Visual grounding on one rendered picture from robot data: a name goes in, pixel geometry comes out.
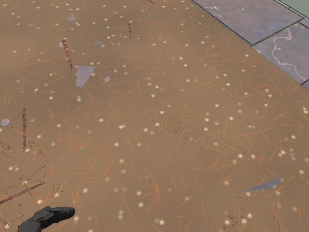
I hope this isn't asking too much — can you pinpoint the left robot hand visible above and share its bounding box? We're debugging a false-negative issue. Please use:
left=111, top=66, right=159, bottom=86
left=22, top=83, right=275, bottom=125
left=16, top=206, right=75, bottom=232

